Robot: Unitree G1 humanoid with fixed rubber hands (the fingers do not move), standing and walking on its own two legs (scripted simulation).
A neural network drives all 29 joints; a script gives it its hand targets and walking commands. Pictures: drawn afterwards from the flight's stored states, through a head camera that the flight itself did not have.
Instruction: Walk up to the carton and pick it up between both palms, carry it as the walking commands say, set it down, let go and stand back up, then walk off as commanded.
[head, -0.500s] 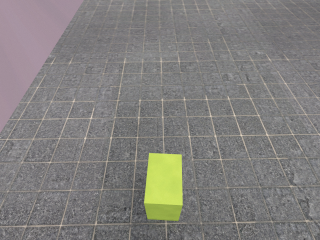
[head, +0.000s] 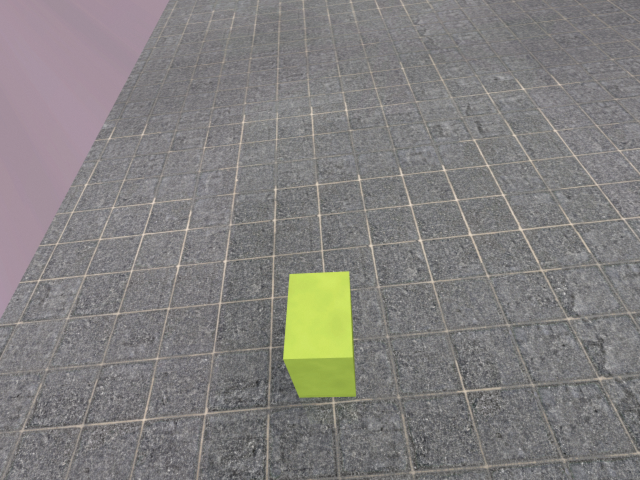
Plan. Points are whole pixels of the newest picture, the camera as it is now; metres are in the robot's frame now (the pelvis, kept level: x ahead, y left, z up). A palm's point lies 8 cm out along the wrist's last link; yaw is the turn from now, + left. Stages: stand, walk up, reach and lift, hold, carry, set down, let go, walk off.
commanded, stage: walk off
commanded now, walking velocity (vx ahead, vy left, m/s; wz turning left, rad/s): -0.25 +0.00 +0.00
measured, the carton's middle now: (323, 336) +0.61 +0.08 -0.63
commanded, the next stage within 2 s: none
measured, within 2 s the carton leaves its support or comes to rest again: neither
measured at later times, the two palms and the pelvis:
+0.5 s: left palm out of the picture -0.14 +0.31 -0.15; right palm out of the picture -0.05 -0.23 -0.11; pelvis -0.16 +0.03 +0.00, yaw -1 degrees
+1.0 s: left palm out of the picture -0.20 +0.26 -0.11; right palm out of the picture -0.27 -0.27 -0.14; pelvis -0.31 +0.00 +0.00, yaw +0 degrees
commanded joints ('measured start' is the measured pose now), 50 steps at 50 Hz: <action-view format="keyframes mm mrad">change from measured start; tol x32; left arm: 1 79 170 38 -8 4 -3 8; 50 66 157 55 -19 16 -12 -3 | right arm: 1 -8 -46 -6 -54 10 -7 -8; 50 81 10 -15 -79 15 -11 -4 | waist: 1 52 -231 -87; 9 -13 -184 -122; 12 -57 283 0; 30 -12 164 -114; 34 52 -388 -31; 50 34 -246 -97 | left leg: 1 -61 35 19 -183 -66 -9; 11 359 391 -238 -944 154 125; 12 7 559 -295 -971 281 258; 29 289 370 -155 -786 684 266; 34 -130 50 101 -272 -171 57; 39 -94 -11 -47 205 24 46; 50 26 67 72 -340 -72 10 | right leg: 1 216 -241 244 -139 293 -133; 9 49 -218 233 -158 168 -69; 12 -243 80 30 421 -439 66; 18 -237 124 126 907 -229 100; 33 277 -235 265 -272 -48 37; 36 -133 -299 189 -185 358 -119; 50 165 -256 237 -139 328 -152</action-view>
